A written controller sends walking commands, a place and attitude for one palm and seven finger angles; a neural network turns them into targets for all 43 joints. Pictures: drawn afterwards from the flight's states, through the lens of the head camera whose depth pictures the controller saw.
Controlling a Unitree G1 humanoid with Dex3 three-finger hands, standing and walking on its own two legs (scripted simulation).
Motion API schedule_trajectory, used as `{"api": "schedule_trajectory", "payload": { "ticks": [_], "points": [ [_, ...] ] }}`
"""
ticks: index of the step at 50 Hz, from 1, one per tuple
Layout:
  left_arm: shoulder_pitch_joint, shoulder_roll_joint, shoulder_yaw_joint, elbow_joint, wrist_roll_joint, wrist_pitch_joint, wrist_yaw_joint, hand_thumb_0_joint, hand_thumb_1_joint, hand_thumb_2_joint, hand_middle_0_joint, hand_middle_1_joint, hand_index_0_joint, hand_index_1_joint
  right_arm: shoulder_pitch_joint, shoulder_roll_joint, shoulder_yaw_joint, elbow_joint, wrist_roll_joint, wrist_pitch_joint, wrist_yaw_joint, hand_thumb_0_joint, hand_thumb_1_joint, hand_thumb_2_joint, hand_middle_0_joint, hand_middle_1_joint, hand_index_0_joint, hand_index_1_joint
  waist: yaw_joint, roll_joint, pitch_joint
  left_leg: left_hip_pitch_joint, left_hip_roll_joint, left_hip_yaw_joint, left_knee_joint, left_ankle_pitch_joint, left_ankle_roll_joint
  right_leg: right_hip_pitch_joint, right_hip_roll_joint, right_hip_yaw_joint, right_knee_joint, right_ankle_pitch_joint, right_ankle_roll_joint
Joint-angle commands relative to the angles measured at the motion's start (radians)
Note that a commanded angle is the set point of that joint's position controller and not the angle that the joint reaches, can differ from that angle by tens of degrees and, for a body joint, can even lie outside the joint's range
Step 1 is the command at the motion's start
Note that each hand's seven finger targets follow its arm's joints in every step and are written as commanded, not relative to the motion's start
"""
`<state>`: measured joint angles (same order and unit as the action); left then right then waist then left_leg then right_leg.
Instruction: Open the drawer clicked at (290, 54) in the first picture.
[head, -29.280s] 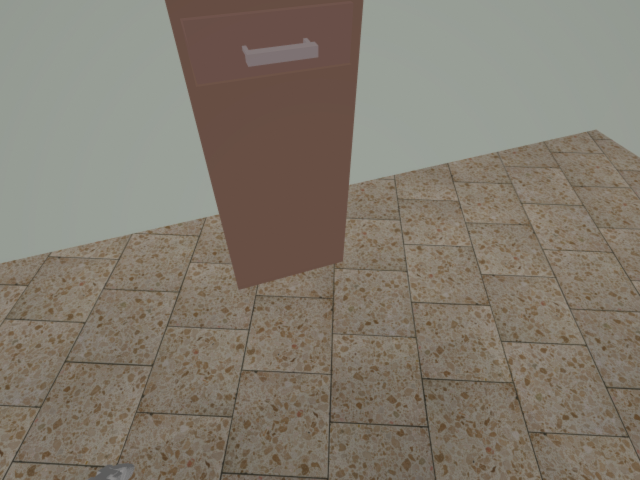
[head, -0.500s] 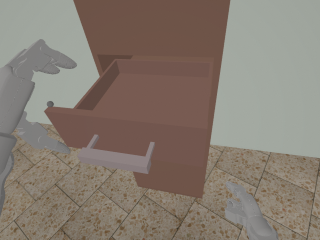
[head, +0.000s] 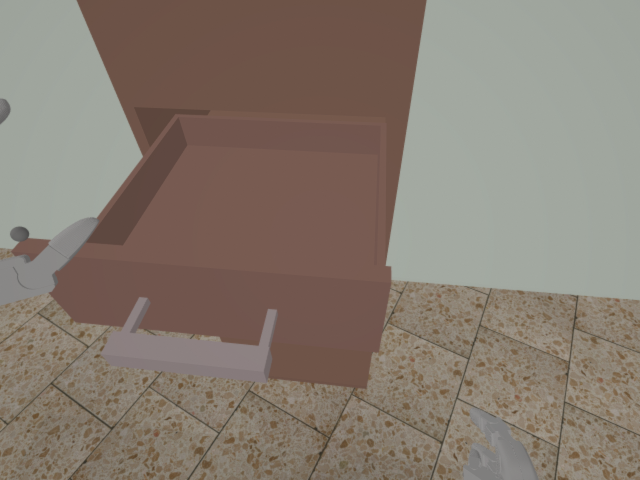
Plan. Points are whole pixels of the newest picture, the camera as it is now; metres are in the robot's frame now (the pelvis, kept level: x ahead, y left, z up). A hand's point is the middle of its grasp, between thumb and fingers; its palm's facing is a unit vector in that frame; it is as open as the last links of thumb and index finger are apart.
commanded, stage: draw the hand back to the body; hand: left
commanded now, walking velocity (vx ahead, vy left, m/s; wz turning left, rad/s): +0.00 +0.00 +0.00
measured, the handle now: (196, 334) +0.23 +0.16 +0.12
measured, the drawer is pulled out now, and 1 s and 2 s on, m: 0.30 0.30 0.30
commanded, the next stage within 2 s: step back with the hand held close in 0.42 s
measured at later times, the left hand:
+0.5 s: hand (58, 239) +0.21 +0.20 +0.29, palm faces +0.49 -0.79 -0.36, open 7.5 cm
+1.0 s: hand (2, 313) +0.14 +0.19 +0.30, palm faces +0.44 -0.68 -0.59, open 7.4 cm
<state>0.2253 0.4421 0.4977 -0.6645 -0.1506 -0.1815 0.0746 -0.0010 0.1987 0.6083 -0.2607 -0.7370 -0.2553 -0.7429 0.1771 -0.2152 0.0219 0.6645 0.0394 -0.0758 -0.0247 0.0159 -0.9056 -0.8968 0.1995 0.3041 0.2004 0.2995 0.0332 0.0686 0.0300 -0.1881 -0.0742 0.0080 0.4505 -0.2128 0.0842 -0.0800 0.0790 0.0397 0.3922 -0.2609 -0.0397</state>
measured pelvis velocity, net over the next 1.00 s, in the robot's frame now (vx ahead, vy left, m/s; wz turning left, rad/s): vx -0.05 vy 0.00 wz -0.02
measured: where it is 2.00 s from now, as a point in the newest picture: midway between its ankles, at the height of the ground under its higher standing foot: outside the picture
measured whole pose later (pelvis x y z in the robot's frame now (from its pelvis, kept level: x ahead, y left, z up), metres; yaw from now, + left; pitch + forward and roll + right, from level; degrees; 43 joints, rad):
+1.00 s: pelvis -0.05 +0.00 -0.01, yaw -1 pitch +2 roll -2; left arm 0.46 0.65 0.69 -0.89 -0.10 -0.25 0.11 0.01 0.87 0.90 -0.22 -0.30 -0.22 -0.30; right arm 0.23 -0.24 -0.04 0.57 0.04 0.00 -0.05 0.01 -0.91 -0.90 0.20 0.30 0.20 0.30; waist -0.03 0.01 0.00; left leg -0.39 -0.04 0.02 0.53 -0.17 0.08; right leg -0.29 0.11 0.04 0.48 -0.21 -0.04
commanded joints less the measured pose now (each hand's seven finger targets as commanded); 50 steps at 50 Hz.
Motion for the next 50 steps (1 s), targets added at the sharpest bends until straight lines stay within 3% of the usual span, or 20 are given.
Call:
{"api": "schedule_trajectory", "payload": {
  "ticks": [1, 2, 5, 12, 17, 19, 23, 26, 27, 28, 29, 31, 36, 38, 40, 41, 43, 46, 48, 50],
  "points": [
    [-0.062, 0.216, 0.13, -0.256, -0.003, -0.056, 0.023, 0.0, 0.55, 0.75, -0.225, -0.525, -0.225, -0.525, -0.158, -0.116, -0.033, -0.185, -0.002, -0.063, -0.011, 0.0, -0.9, -0.9, 0.2, 0.3, 0.2, 0.3, 0.036, 0.05, -0.199, 0.164, 0.132, -0.082, -0.042, 0.21, -0.09, -0.058, -0.068, -0.03, -0.05, 0.189, -0.016],
    [-0.06, 0.219, 0.137, -0.285, 0.0, -0.058, 0.027, 0.0, 0.585, 0.765, -0.223, -0.502, -0.223, -0.502, -0.155, -0.114, -0.035, -0.183, -0.004, -0.067, -0.011, 0.0, -0.9, -0.9, 0.2, 0.3, 0.2, 0.3, 0.033, 0.062, -0.211, 0.177, 0.132, -0.081, -0.034, 0.234, -0.091, -0.067, -0.068, -0.024, -0.054, 0.205, -0.014],
    [-0.05, 0.232, 0.166, -0.234, 0.001, -0.044, 0.034, 0.0, 0.69, 0.81, -0.215, -0.435, -0.215, -0.435, -0.147, -0.107, -0.034, -0.175, -0.004, -0.061, -0.015, 0.0, -0.9, -0.9, 0.2, 0.3, 0.2, 0.3, 0.03, 0.015, -0.17, 0.163, 0.127, -0.075, -0.025, 0.244, -0.088, -0.085, -0.067, -0.021, -0.061, 0.225, -0.012],
    [-0.104, 0.182, 0.12, -0.077, -0.002, -0.002, 0.024, 0.0, 0.9, 0.9, -0.2, -0.3, -0.2, -0.3, -0.146, -0.113, -0.038, -0.158, 0.001, -0.032, -0.021, 0.0, -0.9, -0.9, 0.2, 0.3, 0.2, 0.3, 0.012, -0.01, -0.089, 0.158, 0.114, -0.059, -0.015, 0.247, -0.064, -0.112, -0.077, -0.019, -0.079, 0.269, -0.003],
    [-0.081, 0.193, 0.112, -0.151, -0.002, -0.002, 0.019, 0.0, 0.9, 0.9, -0.2, -0.3, -0.2, -0.3, -0.165, -0.114, -0.037, -0.177, -0.008, -0.025, -0.019, 0.0, -0.9, -0.9, 0.2, 0.3, 0.2, 0.3, 0.034, -0.032, -0.169, 0.168, 0.102, -0.051, 0.003, 0.299, -0.051, -0.052, -0.089, -0.012, -0.055, 0.385, 0.003],
    [-0.089, 0.201, 0.111, -0.215, 0.002, -0.006, 0.021, 0.0, 0.9, 0.9, -0.2, -0.3, -0.2, -0.3, -0.172, -0.112, -0.034, -0.185, -0.009, -0.026, -0.018, 0.0, -0.9, -0.9, 0.2, 0.3, 0.2, 0.3, 0.038, 0.002, -0.209, 0.177, 0.101, -0.049, 0.011, 0.313, -0.052, -0.032, -0.094, -0.003, -0.049, 0.413, 0.003],
    [-0.069, 0.225, 0.139, -0.245, 0.002, -0.009, 0.032, 0.0, 0.9, 0.9, -0.2, -0.3, -0.2, -0.3, -0.174, -0.106, -0.031, -0.187, -0.01, -0.032, -0.024, 0.0, -0.9, -0.9, 0.2, 0.3, 0.2, 0.3, 0.039, 0.009, -0.213, 0.168, 0.099, -0.046, 0.018, 0.312, -0.055, -0.03, -0.096, 0.009, -0.053, 0.437, 0.003],
    [-0.07, 0.222, 0.147, -0.214, 0.0, -0.008, 0.034, 0.0, 0.9, 0.9, -0.2, -0.3, -0.2, -0.3, -0.164, -0.102, -0.03, -0.181, -0.008, -0.031, -0.024, 0.0, -0.9, -0.9, 0.2, 0.3, 0.2, 0.3, 0.032, 0.019, -0.178, 0.158, 0.1, -0.048, 0.008, 0.283, -0.06, -0.04, -0.093, -0.002, -0.058, 0.397, -0.001],
    [-0.224, 0.428, 0.314, -0.293, 0.03, -0.055, 0.048, 0.0, 0.9, 0.9, -0.2, -0.3, -0.2, -0.3, -0.134, -0.14, -0.043, -0.221, 0.001, -0.018, -0.021, 0.0, -0.9, -0.9, 0.2, 0.3, 0.2, 0.3, -0.016, -0.009, -0.089, 0.107, 0.133, -0.108, 0.061, 0.269, -0.036, -0.196, -0.164, 0.179, -0.099, 0.494, 0.009],
    [-0.141, 0.312, 0.237, -0.13, 0.033, -0.057, 0.042, 0.0, 0.9, 0.9, -0.2, -0.3, -0.2, -0.3, -0.12, -0.129, -0.047, -0.186, -0.005, 0.002, -0.023, 0.0, -0.9, -0.9, 0.2, 0.3, 0.2, 0.3, -0.029, -0.077, -0.113, 0.106, 0.128, -0.114, 0.089, 0.259, -0.037, -0.168, -0.183, 0.161, -0.095, 0.536, 0.011],
    [-0.092, 0.279, 0.208, -0.088, 0.039, -0.046, 0.039, 0.0, 0.9, 0.9, -0.2, -0.3, -0.2, -0.3, -0.128, -0.125, -0.051, -0.197, 0.0, 0.014, -0.02, 0.0, -0.9, -0.9, 0.2, 0.3, 0.2, 0.3, -0.027, -0.119, -0.106, 0.108, 0.127, -0.102, 0.102, 0.252, -0.036, -0.171, -0.193, 0.17, -0.1, 0.602, 0.034],
    [-0.1, 0.247, 0.173, -0.036, 0.049, -0.041, 0.033, 0.0, 0.9, 0.9, -0.2, -0.3, -0.2, -0.3, -0.117, -0.134, -0.061, -0.197, 0.005, 0.029, -0.017, 0.0, -0.9, -0.9, 0.2, 0.3, 0.2, 0.3, -0.034, -0.092, -0.147, 0.109, 0.127, -0.081, 0.109, 0.269, -0.039, -0.153, -0.203, 0.149, -0.081, 0.655, 0.055],
    [0.004, 0.271, 0.182, -0.074, 0.055, -0.041, 0.042, 0.0, 0.9, 0.9, -0.2, -0.3, -0.2, -0.3, -0.111, -0.147, -0.078, -0.22, 0.015, 0.05, -0.013, 0.0, -0.9, -0.9, 0.2, 0.3, 0.2, 0.3, -0.033, -0.037, -0.217, 0.092, 0.159, -0.089, 0.082, 0.351, -0.035, -0.132, -0.19, 0.108, -0.033, 0.574, 0.067],
    [0.072, 0.298, 0.214, -0.194, 0.055, -0.054, 0.047, 0.0, 0.9, 0.9, -0.2, -0.3, -0.2, -0.3, -0.114, -0.142, -0.08, -0.248, 0.017, 0.056, -0.008, 0.0, -0.9, -0.9, 0.2, 0.3, 0.2, 0.3, -0.03, -0.057, -0.251, 0.053, 0.171, -0.1, 0.078, 0.395, -0.031, -0.1, -0.182, 0.106, -0.009, 0.556, 0.065],
    [0.137, 0.326, 0.252, -0.307, 0.053, -0.071, 0.053, 0.0, 0.9, 0.9, -0.2, -0.3, -0.2, -0.3, -0.113, -0.135, -0.081, -0.268, 0.015, 0.057, -0.003, 0.0, -0.9, -0.9, 0.2, 0.3, 0.2, 0.3, -0.029, -0.06, -0.28, 0.007, 0.175, -0.109, 0.078, 0.386, -0.034, -0.072, -0.186, 0.116, 0.014, 0.54, 0.051],
    [0.151, 0.365, 0.285, -0.371, 0.052, -0.079, 0.062, 0.0, 0.9, 0.9, -0.2, -0.3, -0.2, -0.3, -0.112, -0.143, -0.083, -0.272, 0.013, 0.054, -0.005, 0.0, -0.9, -0.9, 0.2, 0.3, 0.2, 0.3, -0.028, -0.015, -0.308, -0.001, 0.18, -0.111, 0.07, 0.381, -0.038, -0.06, -0.187, 0.118, 0.027, 0.52, 0.04],
    [0.196, 0.377, 0.321, -0.43, 0.045, -0.095, 0.074, 0.0, 0.9, 0.9, -0.2, -0.3, -0.2, -0.3, -0.099, -0.135, -0.08, -0.289, 0.012, 0.045, -0.01, 0.0, -0.9, -0.9, 0.2, 0.3, 0.2, 0.3, -0.027, 0.017, -0.33, -0.046, 0.192, -0.139, 0.054, 0.375, -0.041, -0.043, -0.172, 0.118, 0.05, 0.458, 0.023],
    [0.2, 0.414, 0.384, -0.412, 0.04, -0.109, 0.09, 0.0, 0.9, 0.9, -0.2, -0.3, -0.2, -0.3, -0.08, -0.14, -0.084, -0.269, 0.002, 0.029, -0.022, 0.0, -0.9, -0.9, 0.2, 0.3, 0.2, 0.3, -0.024, 0.088, -0.308, -0.09, 0.218, -0.184, -0.003, 0.306, -0.039, -0.069, -0.13, 0.096, 0.071, 0.278, 0.015],
    [0.172, 0.39, 0.387, -0.331, 0.039, -0.114, 0.095, 0.0, 0.9, 0.9, -0.2, -0.3, -0.2, -0.3, -0.059, -0.138, -0.086, -0.248, -0.005, 0.018, -0.028, 0.0, -0.9, -0.9, 0.2, 0.3, 0.2, 0.3, -0.028, 0.106, -0.272, -0.137, 0.246, -0.213, -0.053, 0.246, -0.031, -0.078, -0.094, 0.07, 0.114, 0.142, 0.013],
    [0.086, 0.374, 0.37, -0.215, 0.043, -0.108, 0.096, 0.0, 0.9, 0.9, -0.2, -0.3, -0.2, -0.3, -0.038, -0.148, -0.093, -0.218, -0.009, 0.006, -0.033, 0.0, -0.9, -0.9, 0.2, 0.3, 0.2, 0.3, -0.039, 0.112, -0.219, -0.191, 0.274, -0.233, -0.098, 0.097, -0.022, -0.108, -0.07, 0.058, 0.154, -0.002, 0.01]
  ]
}}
